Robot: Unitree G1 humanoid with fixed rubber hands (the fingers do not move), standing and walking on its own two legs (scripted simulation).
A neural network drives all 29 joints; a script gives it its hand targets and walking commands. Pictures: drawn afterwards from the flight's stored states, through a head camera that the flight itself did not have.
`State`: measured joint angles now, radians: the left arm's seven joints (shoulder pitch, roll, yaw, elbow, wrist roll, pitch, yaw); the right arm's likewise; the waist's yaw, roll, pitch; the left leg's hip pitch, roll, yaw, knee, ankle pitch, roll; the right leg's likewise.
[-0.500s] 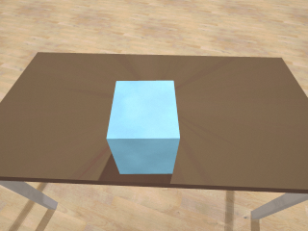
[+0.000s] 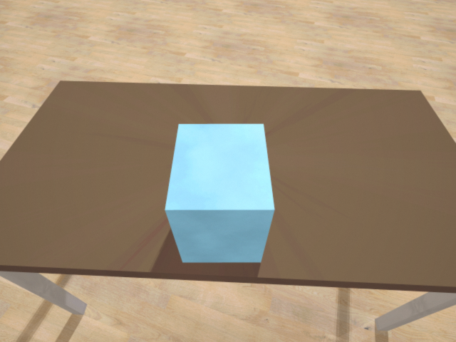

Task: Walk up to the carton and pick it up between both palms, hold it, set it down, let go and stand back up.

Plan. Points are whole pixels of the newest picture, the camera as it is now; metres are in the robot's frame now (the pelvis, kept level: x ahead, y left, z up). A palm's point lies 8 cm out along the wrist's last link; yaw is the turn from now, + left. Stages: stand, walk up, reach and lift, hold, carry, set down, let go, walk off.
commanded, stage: stand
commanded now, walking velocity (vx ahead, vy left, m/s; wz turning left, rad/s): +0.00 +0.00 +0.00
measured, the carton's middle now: (221, 196) +0.39 +0.03 -0.01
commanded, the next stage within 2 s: reach and lift in 0.66 s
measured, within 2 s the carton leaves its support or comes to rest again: neither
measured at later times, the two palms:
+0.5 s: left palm out of the picture -0.09 +0.18 -0.14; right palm out of the picture -0.06 -0.19 -0.15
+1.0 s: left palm (134, 309) +0.19 +0.19 -0.12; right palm (322, 337) +0.15 -0.16 -0.13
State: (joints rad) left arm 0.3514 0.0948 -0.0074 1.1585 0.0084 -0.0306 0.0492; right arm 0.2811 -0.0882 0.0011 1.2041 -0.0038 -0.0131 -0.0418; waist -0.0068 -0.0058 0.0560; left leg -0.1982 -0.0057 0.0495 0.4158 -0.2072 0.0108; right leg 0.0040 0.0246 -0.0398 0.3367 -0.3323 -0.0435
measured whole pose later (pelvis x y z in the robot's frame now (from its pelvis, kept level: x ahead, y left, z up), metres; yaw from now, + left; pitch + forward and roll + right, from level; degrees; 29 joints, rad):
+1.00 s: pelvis -0.05 +0.00 -0.02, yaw +1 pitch +12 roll -1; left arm -0.29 0.19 0.01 0.79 -0.05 0.66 -0.05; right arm -0.26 -0.05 0.03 0.98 0.23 0.46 -0.11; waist -0.05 -0.04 -0.13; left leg -0.61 0.02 0.00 0.61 -0.18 0.00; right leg -0.43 0.05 -0.07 0.59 -0.37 -0.06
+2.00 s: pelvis -0.05 +0.03 +0.00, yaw -3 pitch +4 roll +0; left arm 0.22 0.10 -0.11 0.35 -0.05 0.22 0.14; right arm 0.23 -0.14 -0.01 0.51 0.10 0.04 0.02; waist 0.03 -0.05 -0.02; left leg -0.31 -0.01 0.09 0.34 -0.09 0.04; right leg -0.18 0.02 0.04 0.37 -0.25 -0.01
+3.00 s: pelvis -0.03 +0.02 +0.00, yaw -2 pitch +2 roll +1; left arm 0.14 0.09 -0.04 0.48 -0.04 -0.28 0.09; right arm 0.08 -0.09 0.06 0.69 0.16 -0.46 -0.08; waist 0.03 -0.06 -0.02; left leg -0.27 -0.03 0.07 0.38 -0.14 0.03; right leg -0.14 0.01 0.02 0.43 -0.32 -0.02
